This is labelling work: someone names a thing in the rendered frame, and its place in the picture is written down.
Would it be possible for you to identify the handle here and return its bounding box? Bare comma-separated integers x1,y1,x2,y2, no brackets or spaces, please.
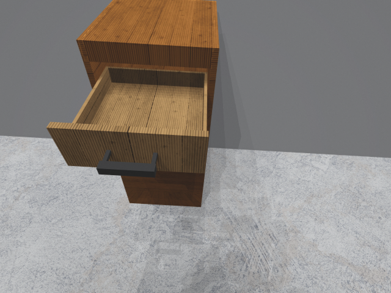
97,150,158,178

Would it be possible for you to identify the drawer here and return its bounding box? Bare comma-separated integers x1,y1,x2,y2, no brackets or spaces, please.
46,67,208,173

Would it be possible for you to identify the cabinet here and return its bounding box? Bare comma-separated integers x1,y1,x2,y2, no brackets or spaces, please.
76,0,219,207

